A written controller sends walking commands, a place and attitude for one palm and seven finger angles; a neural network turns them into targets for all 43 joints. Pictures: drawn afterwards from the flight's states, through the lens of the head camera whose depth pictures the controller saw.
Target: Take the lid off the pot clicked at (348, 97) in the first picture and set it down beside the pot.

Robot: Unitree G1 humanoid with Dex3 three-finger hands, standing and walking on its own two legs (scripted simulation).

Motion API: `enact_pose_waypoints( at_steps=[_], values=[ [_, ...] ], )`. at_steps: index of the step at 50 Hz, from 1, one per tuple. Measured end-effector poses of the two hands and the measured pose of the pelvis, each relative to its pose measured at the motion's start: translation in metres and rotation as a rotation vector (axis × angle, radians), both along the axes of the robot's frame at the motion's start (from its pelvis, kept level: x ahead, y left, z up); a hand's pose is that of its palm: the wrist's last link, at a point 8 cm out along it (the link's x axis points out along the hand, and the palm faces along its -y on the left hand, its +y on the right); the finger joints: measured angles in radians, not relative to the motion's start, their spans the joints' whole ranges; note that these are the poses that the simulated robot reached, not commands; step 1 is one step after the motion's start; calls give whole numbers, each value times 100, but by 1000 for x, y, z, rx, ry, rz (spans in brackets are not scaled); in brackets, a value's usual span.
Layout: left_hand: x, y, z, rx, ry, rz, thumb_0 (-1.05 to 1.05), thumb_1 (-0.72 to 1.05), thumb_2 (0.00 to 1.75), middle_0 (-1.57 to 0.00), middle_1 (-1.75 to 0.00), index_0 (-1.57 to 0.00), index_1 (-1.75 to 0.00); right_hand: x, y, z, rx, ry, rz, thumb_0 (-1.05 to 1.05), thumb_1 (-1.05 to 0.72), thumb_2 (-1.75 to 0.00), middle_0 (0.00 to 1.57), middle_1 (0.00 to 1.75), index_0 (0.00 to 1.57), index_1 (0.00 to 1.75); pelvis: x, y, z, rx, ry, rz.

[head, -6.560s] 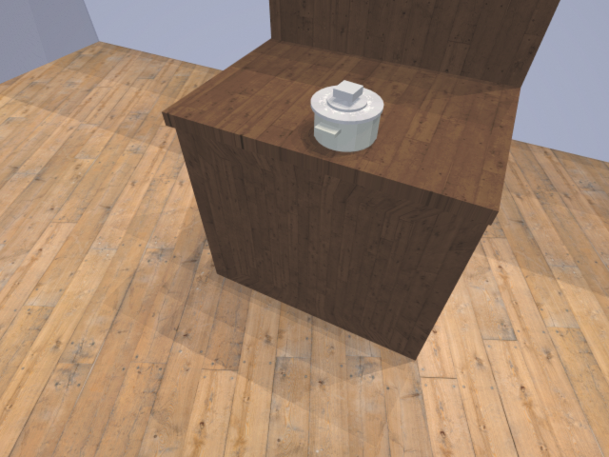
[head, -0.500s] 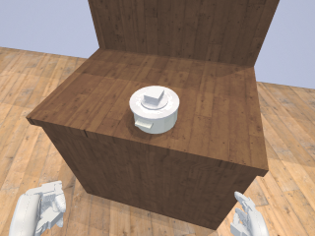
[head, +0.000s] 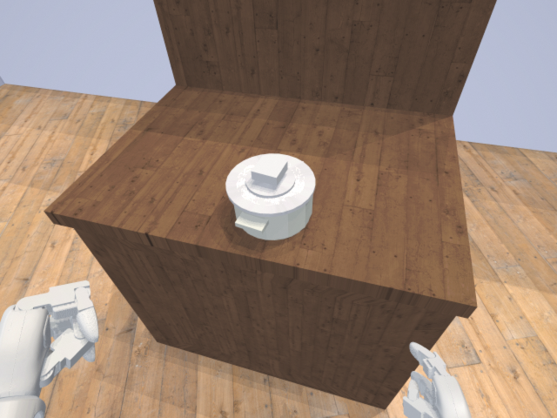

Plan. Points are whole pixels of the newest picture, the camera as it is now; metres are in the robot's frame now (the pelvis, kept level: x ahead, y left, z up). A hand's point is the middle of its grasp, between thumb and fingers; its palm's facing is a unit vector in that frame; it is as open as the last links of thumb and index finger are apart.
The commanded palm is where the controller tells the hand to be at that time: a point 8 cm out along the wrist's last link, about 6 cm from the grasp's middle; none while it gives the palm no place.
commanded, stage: reach forward and open the fingers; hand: left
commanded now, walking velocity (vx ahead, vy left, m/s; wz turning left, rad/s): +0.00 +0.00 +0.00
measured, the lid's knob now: (269, 170) +0.50 +0.08 +0.09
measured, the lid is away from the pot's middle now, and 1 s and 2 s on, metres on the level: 0.00 0.00 0.00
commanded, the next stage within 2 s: move the open hand above the knob in 1.18 s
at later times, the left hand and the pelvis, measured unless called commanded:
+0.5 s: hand (74, 319) +0.18 +0.26 +0.12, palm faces -0.23 +0.00 -0.97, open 3.4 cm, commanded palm +0.17 +0.26 +0.18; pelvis -0.01 -0.01 +0.00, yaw +1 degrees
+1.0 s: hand (87, 267) +0.23 +0.26 +0.15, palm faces -0.17 +0.04 -0.99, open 9.1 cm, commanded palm +0.21 +0.26 +0.21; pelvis -0.04 +0.01 +0.00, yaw +1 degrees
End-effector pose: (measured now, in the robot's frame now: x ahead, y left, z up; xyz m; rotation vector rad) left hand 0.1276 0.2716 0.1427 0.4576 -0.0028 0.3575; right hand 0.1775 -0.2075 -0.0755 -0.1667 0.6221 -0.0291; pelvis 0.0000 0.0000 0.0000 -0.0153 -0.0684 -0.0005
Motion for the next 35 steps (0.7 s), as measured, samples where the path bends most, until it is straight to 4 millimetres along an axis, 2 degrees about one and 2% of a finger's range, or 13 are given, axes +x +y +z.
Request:
enact_pose_waypoints(
  at_steps=[5,12,16,21,25,35],
  values=[
    [6,-2,11,23,-43,-14,2,90,89,-130,-150,-130,-149,-2,-6,-1,-7,7,-11,1,-90,-90,20,30,20,30,1,-2,0,0,0,-3],
    [24,-14,26,765,181,-73,1,84,93,-128,-144,-129,-143,10,-15,-9,-13,94,37,1,-90,-90,20,30,20,30,-5,-5,-4,10,61,-25],
    [31,-11,30,1004,329,-144,1,75,99,-126,-134,-126,-133,20,-19,-12,5,113,30,1,-91,-90,20,30,20,30,-7,-6,-3,9,73,-20],
    [38,-9,31,1051,465,-243,0,61,108,-121,-119,-122,-118,29,-21,-11,21,96,17,1,-91,-90,20,30,20,30,-8,-6,-1,7,78,3],
    [46,-10,33,1067,512,-334,0,49,115,-117,-105,-118,-105,28,-22,-12,7,100,24,1,-91,-90,20,30,20,30,-11,-6,0,5,74,22],
    [67,-14,51,1101,441,-439,0,21,126,-106,-70,-106,-70,-1,-20,-18,6,157,26,1,-91,-90,20,30,20,30,-23,-3,3,5,69,29]
  ],
)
